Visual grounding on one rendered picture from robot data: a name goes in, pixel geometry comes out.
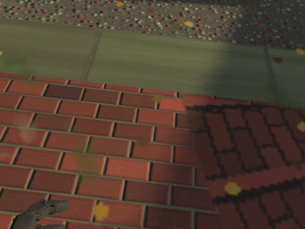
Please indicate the robot left hand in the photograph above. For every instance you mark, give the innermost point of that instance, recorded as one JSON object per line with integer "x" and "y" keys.
{"x": 38, "y": 211}

